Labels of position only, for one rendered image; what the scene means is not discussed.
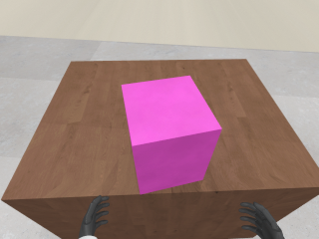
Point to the left robot hand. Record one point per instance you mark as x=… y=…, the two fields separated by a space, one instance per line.
x=89 y=224

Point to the right robot hand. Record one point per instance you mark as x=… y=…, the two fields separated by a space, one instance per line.
x=267 y=227

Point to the pedestal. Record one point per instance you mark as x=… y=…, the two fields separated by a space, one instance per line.
x=82 y=149

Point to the carton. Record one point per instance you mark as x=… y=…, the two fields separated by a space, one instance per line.
x=173 y=132

